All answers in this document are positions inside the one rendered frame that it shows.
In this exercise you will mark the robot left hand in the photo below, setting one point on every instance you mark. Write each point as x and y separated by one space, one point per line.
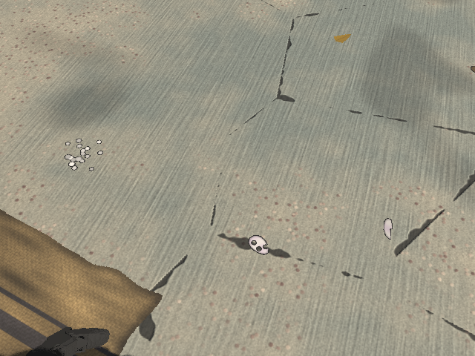
68 342

